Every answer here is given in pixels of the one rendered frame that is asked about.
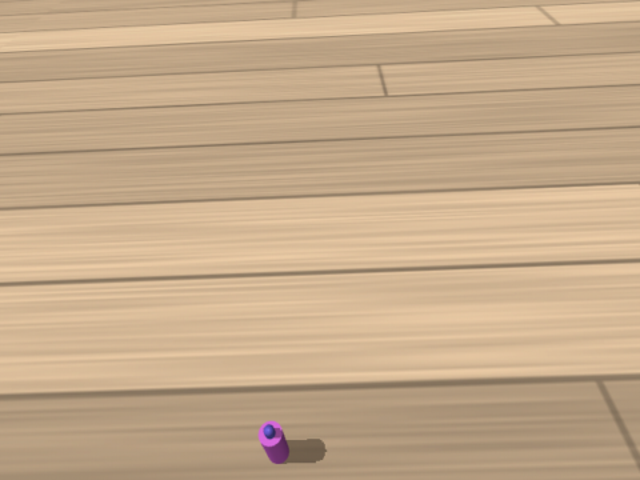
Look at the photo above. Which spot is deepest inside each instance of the bottle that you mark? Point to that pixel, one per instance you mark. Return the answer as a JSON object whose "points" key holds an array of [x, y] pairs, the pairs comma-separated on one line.
{"points": [[273, 441]]}

